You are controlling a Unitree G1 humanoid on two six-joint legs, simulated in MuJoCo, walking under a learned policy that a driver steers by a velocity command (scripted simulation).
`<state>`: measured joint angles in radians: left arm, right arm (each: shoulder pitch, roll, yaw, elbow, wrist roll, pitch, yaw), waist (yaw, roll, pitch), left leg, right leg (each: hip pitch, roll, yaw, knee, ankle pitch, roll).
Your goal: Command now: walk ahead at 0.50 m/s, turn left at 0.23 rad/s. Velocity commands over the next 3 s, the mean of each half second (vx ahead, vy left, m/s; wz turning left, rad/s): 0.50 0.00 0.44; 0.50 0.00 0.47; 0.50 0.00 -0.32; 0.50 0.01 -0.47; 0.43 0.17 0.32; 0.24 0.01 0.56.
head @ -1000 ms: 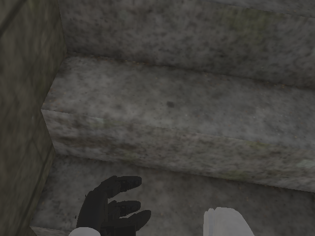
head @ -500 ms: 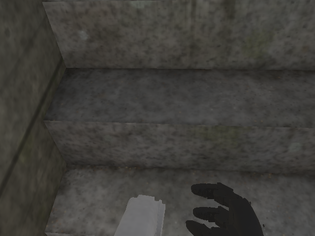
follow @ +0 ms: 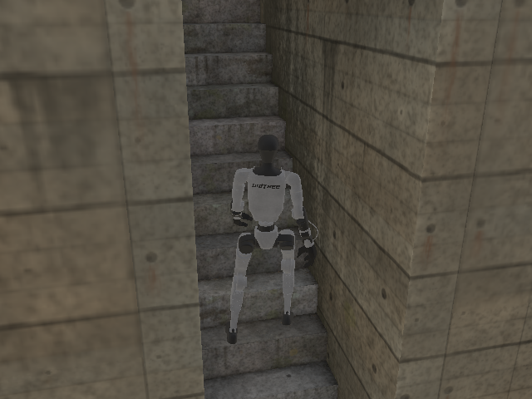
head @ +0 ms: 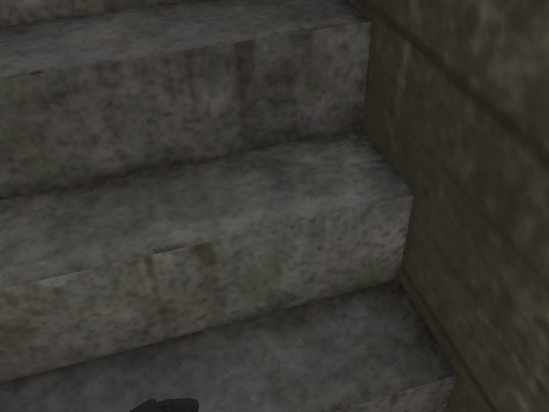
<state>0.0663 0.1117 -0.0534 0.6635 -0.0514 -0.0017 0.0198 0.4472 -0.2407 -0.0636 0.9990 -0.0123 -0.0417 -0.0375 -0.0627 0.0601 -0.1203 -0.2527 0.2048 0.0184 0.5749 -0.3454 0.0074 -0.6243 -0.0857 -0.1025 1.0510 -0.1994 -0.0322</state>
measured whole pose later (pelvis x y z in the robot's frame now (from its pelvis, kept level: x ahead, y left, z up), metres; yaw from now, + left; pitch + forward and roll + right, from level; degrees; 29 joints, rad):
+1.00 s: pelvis +0.33 +0.07 +0.26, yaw +24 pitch +9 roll -9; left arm -0.15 -0.04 -0.12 0.57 0.03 -0.08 0.03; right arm 0.58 -0.13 -0.04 1.08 -0.01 0.01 -0.03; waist -0.09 0.10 -0.06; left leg -0.11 0.09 -0.15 0.19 -0.15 0.10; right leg -1.23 0.00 -0.18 1.76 -0.54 -0.05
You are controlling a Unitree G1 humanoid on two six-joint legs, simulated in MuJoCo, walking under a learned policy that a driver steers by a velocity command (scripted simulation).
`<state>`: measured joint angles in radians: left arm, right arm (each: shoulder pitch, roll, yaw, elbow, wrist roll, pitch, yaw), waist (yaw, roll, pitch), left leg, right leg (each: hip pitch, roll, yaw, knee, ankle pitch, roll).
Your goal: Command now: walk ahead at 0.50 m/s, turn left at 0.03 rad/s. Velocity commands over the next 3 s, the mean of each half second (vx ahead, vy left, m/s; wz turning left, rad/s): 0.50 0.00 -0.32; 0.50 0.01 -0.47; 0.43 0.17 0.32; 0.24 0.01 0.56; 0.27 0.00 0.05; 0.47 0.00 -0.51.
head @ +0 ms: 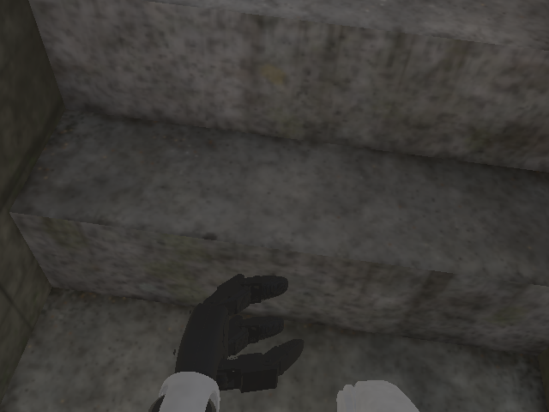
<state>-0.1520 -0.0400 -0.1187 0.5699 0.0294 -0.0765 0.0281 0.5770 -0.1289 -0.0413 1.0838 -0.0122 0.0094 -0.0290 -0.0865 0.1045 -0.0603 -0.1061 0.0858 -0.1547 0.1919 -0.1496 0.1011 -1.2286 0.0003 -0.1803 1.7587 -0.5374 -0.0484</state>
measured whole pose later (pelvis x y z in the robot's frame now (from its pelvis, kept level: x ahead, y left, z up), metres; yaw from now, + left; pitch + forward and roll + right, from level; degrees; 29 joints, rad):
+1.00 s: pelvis +0.21 -0.08 +0.22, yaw -25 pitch +1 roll -1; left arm 0.02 0.12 -0.03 0.64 -0.02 0.03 0.03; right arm 0.48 -0.17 -0.05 1.09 0.03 -0.04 -0.05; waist -0.03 0.02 -0.01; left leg -0.05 0.30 0.09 0.62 0.02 -0.03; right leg -0.95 -0.11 -0.15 1.58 -0.64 -0.11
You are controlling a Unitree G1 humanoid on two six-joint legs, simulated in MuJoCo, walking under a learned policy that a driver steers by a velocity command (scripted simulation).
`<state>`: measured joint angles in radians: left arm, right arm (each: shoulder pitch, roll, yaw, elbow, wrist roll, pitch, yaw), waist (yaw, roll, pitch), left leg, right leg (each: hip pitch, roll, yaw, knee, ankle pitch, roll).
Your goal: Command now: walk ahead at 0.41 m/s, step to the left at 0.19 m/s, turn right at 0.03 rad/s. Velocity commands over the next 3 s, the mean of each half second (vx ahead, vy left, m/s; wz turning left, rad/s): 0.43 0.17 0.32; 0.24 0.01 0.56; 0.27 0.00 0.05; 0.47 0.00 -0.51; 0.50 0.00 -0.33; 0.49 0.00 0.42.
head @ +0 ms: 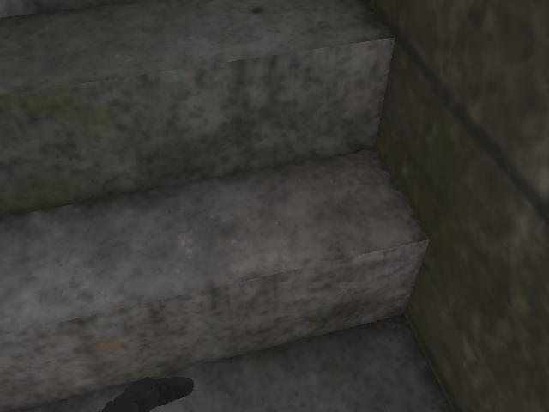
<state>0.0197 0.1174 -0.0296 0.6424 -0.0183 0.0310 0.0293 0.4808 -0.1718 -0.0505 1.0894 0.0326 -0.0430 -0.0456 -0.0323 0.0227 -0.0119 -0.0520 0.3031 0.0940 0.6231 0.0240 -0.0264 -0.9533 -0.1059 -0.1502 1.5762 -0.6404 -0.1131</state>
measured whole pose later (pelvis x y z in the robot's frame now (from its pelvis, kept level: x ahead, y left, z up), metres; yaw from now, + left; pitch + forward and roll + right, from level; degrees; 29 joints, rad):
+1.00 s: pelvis +0.32 -0.01 +0.38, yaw +27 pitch +1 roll -4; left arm 0.03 0.06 -0.09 0.48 0.02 -0.01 0.06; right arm 0.20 -0.23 -0.03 0.67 0.00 0.03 -0.04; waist 0.01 0.10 0.01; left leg -0.47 -0.03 -0.25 0.78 -0.30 0.03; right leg -0.99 0.03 -0.02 1.95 -0.17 0.03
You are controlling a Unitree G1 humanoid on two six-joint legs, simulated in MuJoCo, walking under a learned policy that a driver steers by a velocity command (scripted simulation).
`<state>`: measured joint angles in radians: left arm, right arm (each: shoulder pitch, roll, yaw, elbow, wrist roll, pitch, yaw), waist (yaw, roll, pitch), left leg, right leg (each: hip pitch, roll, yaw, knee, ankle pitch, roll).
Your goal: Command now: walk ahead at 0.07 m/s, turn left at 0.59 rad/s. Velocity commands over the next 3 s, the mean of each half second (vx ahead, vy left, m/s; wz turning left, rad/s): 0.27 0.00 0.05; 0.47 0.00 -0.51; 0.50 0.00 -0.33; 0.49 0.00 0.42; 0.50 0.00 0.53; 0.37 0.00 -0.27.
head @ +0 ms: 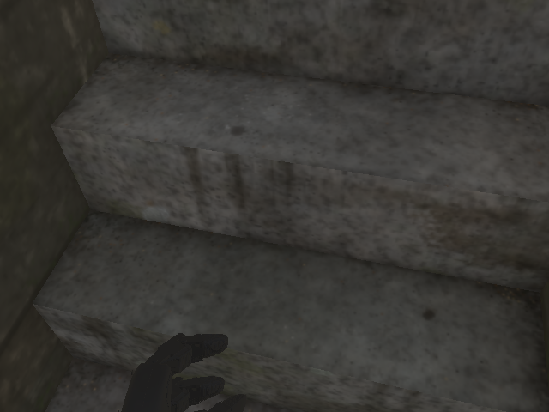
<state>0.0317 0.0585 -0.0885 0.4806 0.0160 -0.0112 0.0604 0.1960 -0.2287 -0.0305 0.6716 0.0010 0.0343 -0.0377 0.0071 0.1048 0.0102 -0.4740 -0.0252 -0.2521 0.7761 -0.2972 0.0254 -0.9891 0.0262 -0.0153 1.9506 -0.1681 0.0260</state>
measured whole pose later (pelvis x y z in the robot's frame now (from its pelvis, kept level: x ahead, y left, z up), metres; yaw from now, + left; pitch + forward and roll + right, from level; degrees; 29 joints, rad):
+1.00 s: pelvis -0.18 +0.14 -0.23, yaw -16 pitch +1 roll -3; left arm 0.60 0.15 0.02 0.93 0.04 -0.01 0.03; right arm -0.12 -0.08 0.04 0.38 0.02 -0.04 -0.03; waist 0.14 0.09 0.02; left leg -1.12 0.18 0.04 2.17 -0.77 -0.14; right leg -0.25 0.02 -0.18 0.70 -0.52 -0.04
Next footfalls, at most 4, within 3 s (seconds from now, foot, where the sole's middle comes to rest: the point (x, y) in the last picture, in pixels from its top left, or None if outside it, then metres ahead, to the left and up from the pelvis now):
0.06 right None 0.02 -0.19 -0.75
0.48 left None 0.03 0.26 -0.75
0.92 right None -0.22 0.05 -0.98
1.22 left None -0.11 0.29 -0.97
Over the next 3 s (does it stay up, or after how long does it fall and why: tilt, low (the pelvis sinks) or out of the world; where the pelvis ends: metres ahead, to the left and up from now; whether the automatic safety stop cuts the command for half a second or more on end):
stays up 0.26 0.21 0.21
